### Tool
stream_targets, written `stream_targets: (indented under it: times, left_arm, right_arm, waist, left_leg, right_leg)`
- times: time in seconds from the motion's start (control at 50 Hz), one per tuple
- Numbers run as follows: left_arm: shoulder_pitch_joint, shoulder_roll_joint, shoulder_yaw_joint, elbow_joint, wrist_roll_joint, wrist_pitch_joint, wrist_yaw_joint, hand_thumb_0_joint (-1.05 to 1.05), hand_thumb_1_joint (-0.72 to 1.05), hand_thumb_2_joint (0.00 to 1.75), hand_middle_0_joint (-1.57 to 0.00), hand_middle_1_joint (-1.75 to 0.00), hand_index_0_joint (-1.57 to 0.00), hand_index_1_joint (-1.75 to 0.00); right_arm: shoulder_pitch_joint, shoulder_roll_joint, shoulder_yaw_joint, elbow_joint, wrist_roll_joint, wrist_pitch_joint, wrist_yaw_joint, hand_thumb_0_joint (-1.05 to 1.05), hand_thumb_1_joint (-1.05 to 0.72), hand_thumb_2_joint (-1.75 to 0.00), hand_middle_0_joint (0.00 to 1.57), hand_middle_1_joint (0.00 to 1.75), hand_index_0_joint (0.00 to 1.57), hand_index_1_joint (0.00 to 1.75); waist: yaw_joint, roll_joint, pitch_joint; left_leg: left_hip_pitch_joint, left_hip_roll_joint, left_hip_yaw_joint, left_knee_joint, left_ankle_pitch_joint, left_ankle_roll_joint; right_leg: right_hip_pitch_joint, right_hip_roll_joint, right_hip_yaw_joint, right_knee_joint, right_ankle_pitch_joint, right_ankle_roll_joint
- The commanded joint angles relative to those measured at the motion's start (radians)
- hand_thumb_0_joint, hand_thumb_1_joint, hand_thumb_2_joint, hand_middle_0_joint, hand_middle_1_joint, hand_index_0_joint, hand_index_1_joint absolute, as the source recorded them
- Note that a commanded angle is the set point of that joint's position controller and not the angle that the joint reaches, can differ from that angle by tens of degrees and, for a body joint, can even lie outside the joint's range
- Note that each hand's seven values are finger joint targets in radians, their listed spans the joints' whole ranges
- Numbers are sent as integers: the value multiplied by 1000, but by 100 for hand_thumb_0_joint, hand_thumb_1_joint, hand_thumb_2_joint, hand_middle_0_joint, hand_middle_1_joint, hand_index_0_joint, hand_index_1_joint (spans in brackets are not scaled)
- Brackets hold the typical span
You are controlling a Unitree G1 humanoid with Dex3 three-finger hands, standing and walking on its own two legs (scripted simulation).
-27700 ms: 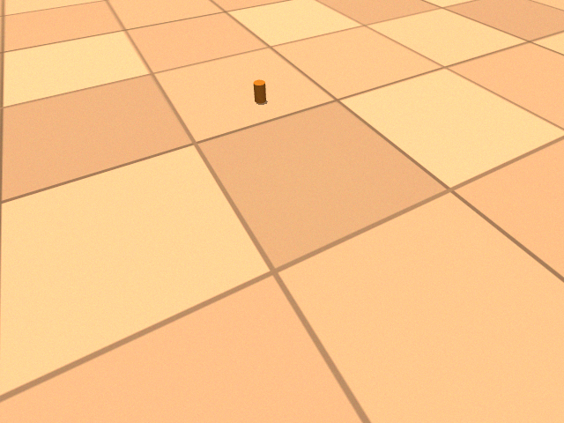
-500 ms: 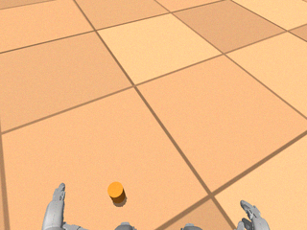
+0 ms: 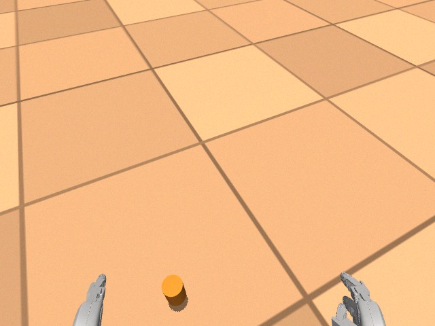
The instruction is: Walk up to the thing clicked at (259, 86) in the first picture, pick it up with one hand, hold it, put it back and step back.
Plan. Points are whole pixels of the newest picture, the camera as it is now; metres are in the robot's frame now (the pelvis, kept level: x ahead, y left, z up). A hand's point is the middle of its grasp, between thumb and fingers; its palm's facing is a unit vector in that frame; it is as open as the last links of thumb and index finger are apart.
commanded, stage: home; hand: left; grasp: from the side
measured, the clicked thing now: (174, 290) +0.39 +0.20 -0.65
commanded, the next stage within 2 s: stand in 1.36 s
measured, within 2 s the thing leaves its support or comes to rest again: neither
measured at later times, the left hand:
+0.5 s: hand out of the picture +0.16 +0.17 -0.05, palm faces +0.08 -0.95 -0.30, open 17.5 cm
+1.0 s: hand out of the picture +0.16 +0.18 -0.05, palm faces +0.08 -0.95 -0.29, open 17.4 cm
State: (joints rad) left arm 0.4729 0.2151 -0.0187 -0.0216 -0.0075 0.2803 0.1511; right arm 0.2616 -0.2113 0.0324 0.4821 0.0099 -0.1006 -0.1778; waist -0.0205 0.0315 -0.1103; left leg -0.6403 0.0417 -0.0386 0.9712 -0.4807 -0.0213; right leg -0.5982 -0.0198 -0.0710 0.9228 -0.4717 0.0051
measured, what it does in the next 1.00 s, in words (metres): stands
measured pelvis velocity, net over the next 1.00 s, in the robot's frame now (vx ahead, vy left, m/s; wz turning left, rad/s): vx -0.01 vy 0.00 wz -0.01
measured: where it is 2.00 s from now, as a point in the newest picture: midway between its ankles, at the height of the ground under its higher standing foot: outside the picture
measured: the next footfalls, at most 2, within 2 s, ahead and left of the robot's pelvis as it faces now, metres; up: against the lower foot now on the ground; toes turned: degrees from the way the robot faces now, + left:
none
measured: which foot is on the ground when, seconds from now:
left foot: down 0.00-1.00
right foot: down 0.00-1.00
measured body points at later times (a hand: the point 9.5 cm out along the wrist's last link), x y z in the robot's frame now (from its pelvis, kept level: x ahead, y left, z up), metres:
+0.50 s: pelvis -0.01 -0.01 +0.00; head +0.01 -0.01 +0.45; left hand +0.15 +0.22 -0.03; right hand +0.15 -0.25 -0.07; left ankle +0.00 +0.13 -0.69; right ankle +0.00 -0.12 -0.69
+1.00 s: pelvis -0.01 +0.00 +0.00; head +0.02 -0.01 +0.45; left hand +0.15 +0.23 -0.03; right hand +0.15 -0.24 -0.07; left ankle +0.00 +0.13 -0.69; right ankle +0.00 -0.12 -0.69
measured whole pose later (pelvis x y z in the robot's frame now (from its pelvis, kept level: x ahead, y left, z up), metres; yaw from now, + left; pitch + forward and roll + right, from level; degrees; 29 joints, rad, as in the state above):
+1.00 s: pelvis -0.01 +0.00 +0.00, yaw +0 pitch +8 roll -1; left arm 0.46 0.21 -0.01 0.01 -0.01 0.26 0.13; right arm 0.27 -0.20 0.04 0.52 0.01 -0.13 -0.18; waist -0.02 0.03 -0.10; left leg -0.62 0.04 -0.03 0.95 -0.46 -0.03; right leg -0.59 -0.02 -0.06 0.91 -0.45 0.00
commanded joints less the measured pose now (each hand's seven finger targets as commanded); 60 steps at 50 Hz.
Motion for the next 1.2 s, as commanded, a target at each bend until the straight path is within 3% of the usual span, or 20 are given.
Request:
stream_targets:
  times: [0.0,0.06,0.1,0.22,0.24,0.3,0.36,0.42,0.46,0.52,0.56,0.64,0.68,0.8,0.82,0.88,0.96,1.06,1.14,1.18]
  left_arm:
    - [19,65,49,-117,4,-53,3,0,-56,5,-5,-5,-5,-5]
    - [-53,115,76,-206,6,-64,6,0,-58,4,-5,-5,-5,-5]
    - [4,83,61,-124,3,-57,0,0,-60,3,-4,-5,-4,-5]
    - [-25,100,70,-163,3,-64,-3,0,-56,5,-5,-5,-5,-5]
    - [19,60,44,-85,2,-57,-6,0,-56,5,-5,-5,-5,-5]
    - [-61,126,89,-202,4,-68,0,0,-57,5,-5,-5,-5,-5]
    - [-16,69,53,-123,0,-61,-7,0,-54,6,-5,-6,-5,-6]
    - [-82,134,91,-214,3,-70,-2,0,-53,7,-5,-6,-5,-6]
    - [1,69,55,-98,4,-60,-8,0,-55,5,-5,-5,-5,-5]
    - [-64,120,88,-189,5,-70,-3,0,-55,6,-5,-6,-5,-6]
    - [-9,62,48,-98,2,-62,-12,0,-55,5,-5,-6,-5,-6]
    - [-71,120,85,-186,2,-72,-5,0,-54,6,-5,-6,-5,-6]
    - [-43,94,67,-160,2,-72,-10,0,-55,6,-5,-6,-5,-6]
    - [-43,97,72,-161,5,-77,-8,0,-54,6,-5,-6,-5,-6]
    - [-23,73,50,-118,5,-71,-12,0,-53,7,-5,-6,-5,-6]
    - [-72,105,69,-184,4,-79,-8,0,-54,6,-5,-6,-5,-6]
    - [-15,73,57,-140,4,-76,-11,0,-54,6,-5,-6,-5,-6]
    - [-3,75,55,-138,7,-72,-13,0,-53,7,-5,-6,-5,-6]
    - [-31,109,85,-190,6,-74,-9,0,-53,7,-5,-6,-5,-6]
    - [-16,80,60,-153,6,-69,-13,0,-54,6,-5,-6,-5,-6]
  right_arm:
    - [-46,-105,-49,-139,1,-60,-10,0,-90,-90,20,30,20,30]
    - [-46,-117,-58,-135,1,-58,-13,0,-90,-90,20,30,20,30]
    - [-49,-107,-50,-130,3,-59,-10,0,-90,-90,20,30,20,30]
    - [-46,-112,-57,-135,2,-60,-12,0,-90,-90,20,30,20,30]
    - [-53,-109,-52,-137,3,-62,-11,0,-90,-90,20,30,20,30]
    - [-51,-112,-58,-140,3,-63,-15,0,-90,-90,20,30,20,30]
    - [-60,-103,-52,-136,2,-68,-11,0,-90,-90,20,30,20,30]
    - [-55,-111,-55,-137,4,-68,-15,0,-90,-90,20,30,20,30]
    - [-53,-104,-51,-123,1,-73,-15,0,-90,-90,20,30,20,30]
    - [-64,-113,-58,-138,1,-77,-17,0,-90,-90,20,30,20,30]
    - [-58,-105,-49,-123,1,-79,-11,0,-90,-90,20,30,20,30]
    - [-74,-118,-57,-138,3,-81,-14,0,-90,-90,20,30,20,30]
    - [-68,-106,-50,-130,3,-83,-12,0,-90,-90,20,30,20,30]
    - [-54,-106,-52,-123,1,-85,-15,0,-90,-90,20,30,20,30]
    - [-58,-106,-49,-127,2,-87,-13,0,-90,-90,20,30,20,30]
    - [-54,-110,-53,-125,2,-89,-17,0,-90,-90,20,30,20,30]
    - [-53,-99,-47,-120,0,-93,-17,0,-90,-90,20,30,20,30]
    - [-42,-103,-54,-110,-3,-91,-16,0,-90,-90,20,30,20,30]
    - [-52,-112,-61,-125,-3,-86,-16,0,-90,-90,20,30,20,30]
    - [-39,-108,-57,-114,-3,-86,-15,0,-90,-90,20,30,20,30]
  waist:
    - [-11,-4,-81]
    - [-9,26,-133]
    - [-8,-10,-68]
    - [-8,-6,-112]
    - [-15,-43,-84]
    - [-4,-7,-126]
    - [-11,-28,-79]
    - [-3,6,-101]
    - [-12,-41,-68]
    - [-3,-20,-94]
    - [-12,-28,-60]
    - [-1,-15,-78]
    - [0,-3,-53]
    - [-3,7,-93]
    - [-8,-8,-72]
    - [-3,15,-84]
    - [2,-18,-65]
    - [-6,-13,-102]
    - [4,1,-123]
    - [-7,-12,-100]
  left_leg:
    - [83,-37,36,-146,240,24]
    - [117,-32,32,-148,278,20]
    - [87,-34,37,-148,254,23]
    - [105,-36,43,-143,265,27]
    - [87,-36,40,-146,248,29]
    - [111,-37,48,-143,252,30]
    - [84,-38,44,-151,203,33]
    - [99,-40,50,-156,197,30]
    - [91,-37,48,-156,194,32]
    - [99,-38,50,-159,171,32]
    - [82,-38,46,-167,162,32]
    - [85,-40,46,-173,138,32]
    - [80,-37,45,-183,123,28]
    - [101,-34,39,-174,183,24]
    - [92,-33,36,-179,169,24]
    - [99,-33,39,-177,170,22]
    - [82,-36,41,-168,163,26]
    - [112,-31,39,-146,273,24]
    - [115,-31,40,-149,274,24]
    - [118,-29,42,-149,277,24]
  right_leg:
    - [70,33,7,-158,242,-5]
    - [88,37,5,-149,268,-9]
    - [66,35,6,-162,252,-4]
    - [88,30,13,-168,271,-2]
    - [77,32,10,-169,258,0]
    - [93,26,20,-178,265,2]
    - [72,25,19,-188,214,2]
    - [75,23,22,-191,205,-1]
    - [68,28,18,-191,202,0]
    - [73,22,27,-202,175,0]
    - [62,28,18,-193,167,-3]
    - [68,23,22,-204,137,-4]
    - [51,29,14,-197,120,-9]
    - [64,37,6,-173,178,-9]
    - [56,39,3,-173,164,-9]
    - [54,36,6,-176,164,-10]
    - [56,33,9,-186,158,-8]
    - [75,37,6,-156,269,-5]
    - [92,34,11,-159,270,-7]
    - [82,36,9,-158,272,-5]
